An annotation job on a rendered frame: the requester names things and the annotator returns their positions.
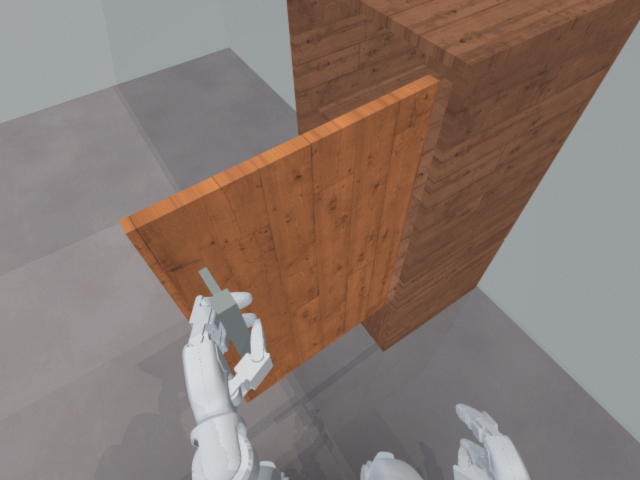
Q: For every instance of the robot left forearm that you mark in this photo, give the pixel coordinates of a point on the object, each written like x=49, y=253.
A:
x=224, y=452

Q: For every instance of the cupboard door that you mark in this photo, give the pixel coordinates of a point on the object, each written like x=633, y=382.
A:
x=311, y=228

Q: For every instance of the robot right hand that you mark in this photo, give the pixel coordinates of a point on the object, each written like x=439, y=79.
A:
x=498, y=460

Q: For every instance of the handle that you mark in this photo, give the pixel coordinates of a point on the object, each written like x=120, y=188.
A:
x=229, y=314

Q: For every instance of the robot right shin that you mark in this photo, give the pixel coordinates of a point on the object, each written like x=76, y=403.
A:
x=384, y=455

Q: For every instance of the robot right thigh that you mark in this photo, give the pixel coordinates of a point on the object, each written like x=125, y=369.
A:
x=388, y=469

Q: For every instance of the robot left hand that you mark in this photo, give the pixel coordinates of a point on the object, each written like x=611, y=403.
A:
x=205, y=367

